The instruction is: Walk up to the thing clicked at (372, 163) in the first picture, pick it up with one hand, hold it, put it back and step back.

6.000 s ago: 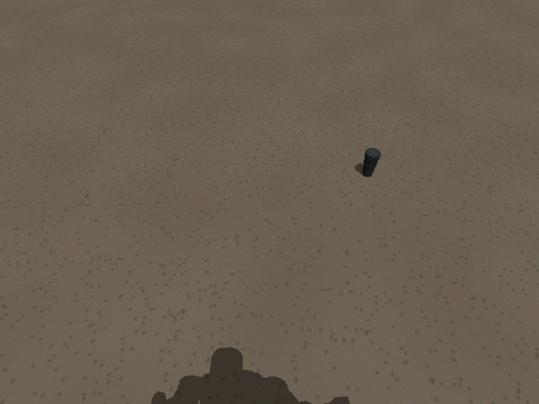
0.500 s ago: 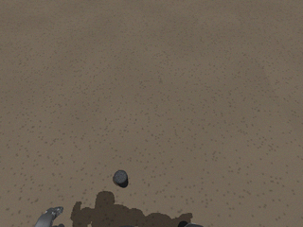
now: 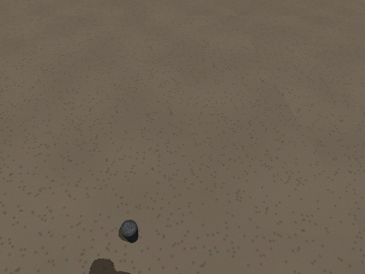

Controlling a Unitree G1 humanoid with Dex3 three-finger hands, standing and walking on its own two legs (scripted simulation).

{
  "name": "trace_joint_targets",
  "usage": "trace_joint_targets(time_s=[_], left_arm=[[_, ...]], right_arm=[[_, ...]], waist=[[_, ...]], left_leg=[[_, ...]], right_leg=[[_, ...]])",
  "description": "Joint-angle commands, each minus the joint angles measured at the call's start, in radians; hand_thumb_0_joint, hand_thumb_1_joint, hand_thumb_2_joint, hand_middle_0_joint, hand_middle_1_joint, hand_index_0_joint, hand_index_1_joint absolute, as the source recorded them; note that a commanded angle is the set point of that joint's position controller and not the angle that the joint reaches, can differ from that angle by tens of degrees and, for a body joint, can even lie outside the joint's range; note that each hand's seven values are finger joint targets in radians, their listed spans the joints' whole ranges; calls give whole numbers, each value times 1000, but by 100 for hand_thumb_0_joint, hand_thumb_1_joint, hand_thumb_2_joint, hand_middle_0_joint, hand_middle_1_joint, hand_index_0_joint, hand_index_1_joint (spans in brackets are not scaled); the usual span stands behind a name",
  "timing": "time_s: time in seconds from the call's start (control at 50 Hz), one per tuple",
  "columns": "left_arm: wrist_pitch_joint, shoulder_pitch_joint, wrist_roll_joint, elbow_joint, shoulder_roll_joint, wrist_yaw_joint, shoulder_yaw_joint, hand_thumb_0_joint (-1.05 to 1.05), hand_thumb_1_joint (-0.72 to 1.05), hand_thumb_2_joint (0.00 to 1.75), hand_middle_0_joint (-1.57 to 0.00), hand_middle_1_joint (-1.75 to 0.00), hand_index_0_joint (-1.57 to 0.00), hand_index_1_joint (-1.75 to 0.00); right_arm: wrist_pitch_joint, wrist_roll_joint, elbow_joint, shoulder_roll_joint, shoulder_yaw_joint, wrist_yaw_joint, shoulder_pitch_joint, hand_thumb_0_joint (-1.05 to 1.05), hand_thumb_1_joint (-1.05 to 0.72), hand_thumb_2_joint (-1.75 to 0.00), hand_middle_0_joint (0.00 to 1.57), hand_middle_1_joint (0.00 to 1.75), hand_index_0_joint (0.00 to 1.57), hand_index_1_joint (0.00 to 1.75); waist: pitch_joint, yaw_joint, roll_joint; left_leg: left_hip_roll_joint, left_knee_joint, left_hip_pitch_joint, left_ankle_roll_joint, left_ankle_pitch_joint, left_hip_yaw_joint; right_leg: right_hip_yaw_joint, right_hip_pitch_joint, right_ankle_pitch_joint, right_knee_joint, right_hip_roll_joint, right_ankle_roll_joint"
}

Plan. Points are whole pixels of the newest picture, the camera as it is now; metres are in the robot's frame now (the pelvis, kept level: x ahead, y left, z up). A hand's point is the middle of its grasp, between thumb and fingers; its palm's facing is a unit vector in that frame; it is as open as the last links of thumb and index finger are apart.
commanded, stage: walk up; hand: left
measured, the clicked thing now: (131, 233) +0.43 +0.24 -0.70
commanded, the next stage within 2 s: none
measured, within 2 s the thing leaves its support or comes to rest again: neither
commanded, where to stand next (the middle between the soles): +0.10 +0.00 m, yaw +3 degrees
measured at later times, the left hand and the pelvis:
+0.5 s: hand out of the picture +0.13 +0.28 -0.16, palm faces +0.05 -0.90 -0.43, open 7.4 cm; pelvis +0.02 +0.00 -0.02, yaw +4 degrees
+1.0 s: hand out of the picture +0.04 +0.25 -0.15, palm faces +0.03 -0.94 -0.34, open 7.4 cm; pelvis -0.01 -0.01 +0.00, yaw +2 degrees
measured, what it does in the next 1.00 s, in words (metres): steps on the spot: right foot, then left foot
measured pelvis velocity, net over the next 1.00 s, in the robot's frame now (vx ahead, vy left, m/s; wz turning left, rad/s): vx -0.01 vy -0.01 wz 0.04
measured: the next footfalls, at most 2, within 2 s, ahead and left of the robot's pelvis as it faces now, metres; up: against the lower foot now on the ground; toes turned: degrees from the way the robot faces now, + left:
right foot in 0.04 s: +0.08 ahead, -0.14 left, +0.00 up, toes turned -1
left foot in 0.46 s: +0.08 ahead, +0.12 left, +0.00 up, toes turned +2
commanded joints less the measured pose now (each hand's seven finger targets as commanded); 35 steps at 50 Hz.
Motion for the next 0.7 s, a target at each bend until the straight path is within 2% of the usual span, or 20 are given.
trace_joint_targets(time_s=[0.0,0.02,0.04,0.06,0.08,0.14,0.18,0.24,0.3,0.38,0.42,0.44,0.46,0.48,0.5,0.52,0.56,0.64,0.66,0.68], left_arm=[[-76,67,-13,-66,130,25,47,0,90,90,-20,-30,-20,-30],[-85,132,-11,-51,180,39,61,0,90,90,-20,-30,-20,-30],[-93,132,-2,-72,272,51,80,0,90,90,-20,-30,-20,-30],[-86,71,-8,-104,310,53,73,0,90,90,-20,-30,-20,-30],[-85,37,-18,-121,295,56,70,0,90,90,-20,-30,-20,-30],[-98,-14,-27,-144,224,75,46,0,90,90,-20,-30,-20,-30],[-102,-37,-23,-157,222,81,44,0,90,90,-20,-30,-20,-30],[-99,-50,-29,-168,224,95,44,0,90,90,-20,-30,-20,-30],[-84,-74,-28,-187,230,106,47,0,90,90,-20,-30,-20,-30],[-63,-106,-28,-195,235,110,45,0,90,90,-20,-30,-20,-30],[-52,-123,-37,-196,225,110,33,0,90,90,-20,-30,-20,-30],[-47,-102,-45,-194,187,111,24,0,90,90,-20,-30,-20,-30],[-41,-72,-57,-200,137,111,12,0,90,90,-20,-30,-20,-30],[-30,-103,-58,-181,163,124,22,0,90,90,-20,-30,-20,-30],[-26,-118,-53,-166,170,126,21,0,90,90,-20,-30,-20,-30],[-22,-107,-52,-155,177,123,26,0,90,90,-20,-30,-20,-30],[-29,-51,-59,-126,163,116,22,0,90,90,-20,-30,-20,-30],[-52,-47,-35,-100,143,89,16,0,90,90,-20,-30,-20,-30],[-56,-35,-31,-93,140,87,17,0,90,90,-20,-30,-20,-30],[-62,2,-27,-71,125,87,15,0,90,90,-20,-30,-20,-30]], right_arm=[[7,16,-107,-235,-42,-12,-91,0,-90,-90,20,30,20,30],[12,32,-116,-160,-16,-16,-66,0,-90,-90,20,30,20,30],[16,38,-143,-86,13,-20,-42,0,-90,-90,20,30,20,30],[33,36,-123,-171,-14,-35,-68,0,-90,-90,20,30,20,30],[36,35,-98,-211,-29,-38,-50,0,-90,-90,20,30,20,30],[41,39,-44,-199,-24,-31,5,0,-90,-90,20,30,20,30],[56,30,-29,-189,-27,-22,29,0,-90,-90,20,30,20,30],[78,27,-42,-179,-31,-19,-22,0,-90,-90,20,30,20,30],[85,28,-70,-180,-33,-19,-54,0,-90,-90,20,30,20,30],[76,25,-76,-171,-37,-14,-61,0,-90,-90,20,30,20,30],[64,18,-64,-178,-45,-12,-43,0,-90,-90,20,30,20,30],[54,7,-71,-213,-55,-16,-54,0,-90,-90,20,30,20,30],[46,-2,-95,-290,-72,-16,-88,0,-90,-90,20,30,20,30],[43,23,-98,-320,-71,-13,-102,0,-90,-90,20,30,20,30],[40,23,-88,-281,-67,-16,-96,0,-90,-90,20,30,20,30],[43,24,-104,-258,-57,-24,-139,0,-90,-90,20,30,20,30],[40,21,-106,-230,-45,-35,-180,0,-90,-90,20,30,20,30],[37,5,-99,-226,-38,-27,-172,0,-90,-90,20,30,20,30],[39,6,-98,-230,-35,-24,-181,0,-90,-90,20,30,20,30],[41,13,-97,-230,-27,-22,-213,0,-90,-90,20,30,20,30]], waist=[[-60,71,169],[-115,103,-16],[-113,85,-265],[-98,89,-135],[-51,70,-69],[-23,36,-47],[-43,28,-68],[-27,36,-102],[-66,35,-141],[-128,24,-157],[-145,-4,-112],[-157,-1,-3],[-179,26,178],[-214,-16,262],[-179,-8,186],[-169,8,135],[-155,38,176],[-161,8,200],[-143,14,200],[-137,47,192]], left_leg=[[110,43,-128,149,376,-92],[43,239,-196,91,265,-42],[-78,431,-405,33,-171,-27],[-76,512,-383,34,-276,-146],[-63,580,-395,34,-252,-189],[-44,520,-375,28,-130,-225],[-48,479,-309,11,-100,-216],[-64,437,-278,0,-87,-198],[-68,420,-277,7,-72,-154],[-69,255,-231,19,-48,-74],[-75,46,-117,36,170,-63],[-1,-34,-75,65,393,-172],[183,-56,-9,149,595,-447],[288,-68,-51,294,668,-563],[276,-70,-103,308,641,-532],[215,-29,-91,277,651,-409],[177,-9,-83,235,578,-310],[171,-21,-73,224,284,-317],[160,-27,-129,214,236,-314],[148,6,-163,194,234,-284]], right_leg=[[-104,237,230,-317,44,-12],[-2,350,267,-377,-13,-14],[376,392,243,-474,-250,-87],[513,247,100,-502,-376,-226],[474,221,134,-469,-366,-260],[230,180,313,-423,-257,-191],[150,144,479,-387,-242,-186],[121,100,745,-332,-276,-197],[104,115,880,-263,-289,-205],[85,138,797,-145,-261,-185],[62,71,665,-43,-220,-131],[26,30,522,49,-154,-75],[-34,-97,225,193,-12,-12],[10,-78,-241,309,52,-9],[87,-67,-239,382,44,-12],[104,-100,-213,433,49,-20],[82,-111,-133,396,37,-20],[-22,-6,-111,39,7,9],[-35,64,-81,-59,20,5],[-49,135,21,-203,28,-6]])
